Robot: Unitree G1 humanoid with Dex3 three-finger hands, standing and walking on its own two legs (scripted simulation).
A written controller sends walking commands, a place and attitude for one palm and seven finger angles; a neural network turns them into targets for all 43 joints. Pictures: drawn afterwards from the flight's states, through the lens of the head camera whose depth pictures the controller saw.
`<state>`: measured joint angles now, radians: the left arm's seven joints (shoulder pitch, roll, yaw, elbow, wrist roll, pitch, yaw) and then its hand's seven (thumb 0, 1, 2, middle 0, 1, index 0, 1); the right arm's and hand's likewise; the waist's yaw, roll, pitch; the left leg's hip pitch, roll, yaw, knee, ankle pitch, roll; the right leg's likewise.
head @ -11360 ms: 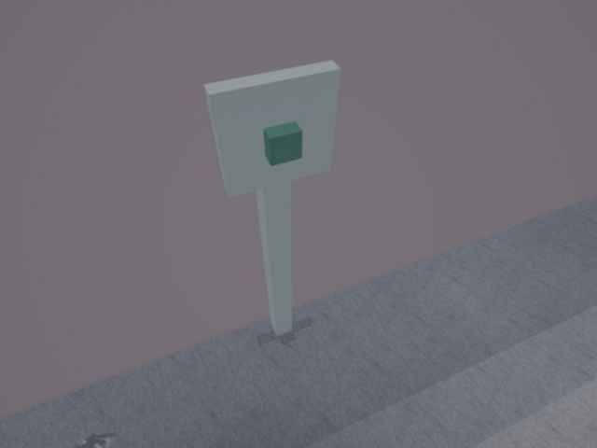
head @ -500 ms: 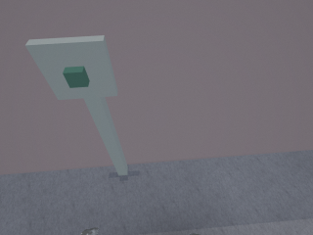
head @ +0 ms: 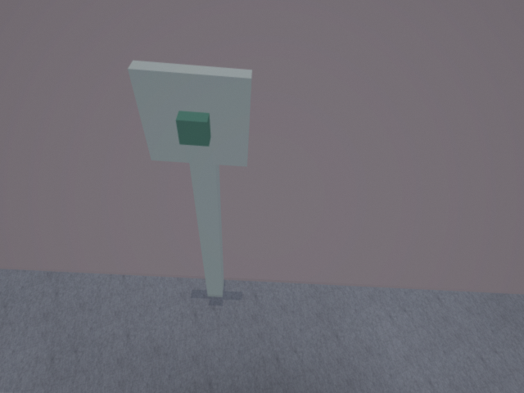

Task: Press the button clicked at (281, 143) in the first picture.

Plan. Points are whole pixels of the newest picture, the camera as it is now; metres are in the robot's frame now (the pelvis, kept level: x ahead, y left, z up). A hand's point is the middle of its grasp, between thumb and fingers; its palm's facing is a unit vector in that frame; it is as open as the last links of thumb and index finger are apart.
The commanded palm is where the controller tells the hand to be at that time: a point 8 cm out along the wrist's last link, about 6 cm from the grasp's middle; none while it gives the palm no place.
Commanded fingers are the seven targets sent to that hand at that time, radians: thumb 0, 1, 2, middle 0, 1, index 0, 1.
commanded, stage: come to a stop and stand still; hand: left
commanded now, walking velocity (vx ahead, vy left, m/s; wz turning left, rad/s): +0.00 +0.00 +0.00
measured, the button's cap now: (194, 127) +0.54 +0.19 +0.10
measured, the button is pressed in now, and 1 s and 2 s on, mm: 0 0 0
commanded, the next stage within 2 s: look again from close up in 0.60 s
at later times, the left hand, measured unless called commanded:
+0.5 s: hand out of the picture -0.03 +0.14 -0.17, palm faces +0.00 -0.99 -0.16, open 7.4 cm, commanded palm none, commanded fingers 0.00 0.90 0.90 -0.20 -0.30 -0.20 -0.30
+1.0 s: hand out of the picture -0.01 +0.16 -0.18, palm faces +0.02 -0.98 -0.20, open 7.4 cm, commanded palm none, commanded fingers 0.00 0.90 0.90 -0.20 -0.30 -0.20 -0.30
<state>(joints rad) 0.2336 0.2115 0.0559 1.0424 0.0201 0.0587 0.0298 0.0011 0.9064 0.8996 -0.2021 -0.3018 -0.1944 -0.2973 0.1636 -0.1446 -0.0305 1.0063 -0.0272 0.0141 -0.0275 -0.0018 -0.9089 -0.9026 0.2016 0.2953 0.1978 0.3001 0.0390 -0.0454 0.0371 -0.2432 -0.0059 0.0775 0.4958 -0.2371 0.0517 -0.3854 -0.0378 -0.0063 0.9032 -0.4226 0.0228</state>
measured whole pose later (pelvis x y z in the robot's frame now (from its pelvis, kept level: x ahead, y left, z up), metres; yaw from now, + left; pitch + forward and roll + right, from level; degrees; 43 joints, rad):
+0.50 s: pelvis -0.02 -0.01 +0.01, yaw -1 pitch -2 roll +0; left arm 0.31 0.12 -0.02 1.14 0.01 0.00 0.04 0.00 0.90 0.90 -0.20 -0.30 -0.20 -0.30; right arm 0.32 -0.14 -0.02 1.18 -0.01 0.01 -0.02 0.00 -0.92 -0.90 0.20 0.30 0.20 0.30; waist -0.01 -0.01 0.02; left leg -0.21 0.00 0.10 0.39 -0.15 0.03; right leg -0.12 -0.02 -0.03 0.42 -0.27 0.01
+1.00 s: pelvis -0.01 +0.00 -0.01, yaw +0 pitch +0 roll +0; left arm 0.31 0.13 -0.01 1.07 0.01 -0.02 0.05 0.00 0.90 0.90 -0.20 -0.30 -0.20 -0.30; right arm 0.32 -0.15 0.00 1.07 -0.03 0.00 -0.02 0.02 -0.93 -0.90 0.20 0.30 0.20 0.30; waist 0.00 0.03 0.00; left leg -0.31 0.00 0.08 0.56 -0.25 0.04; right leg -0.19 -0.03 -0.05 0.55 -0.35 0.01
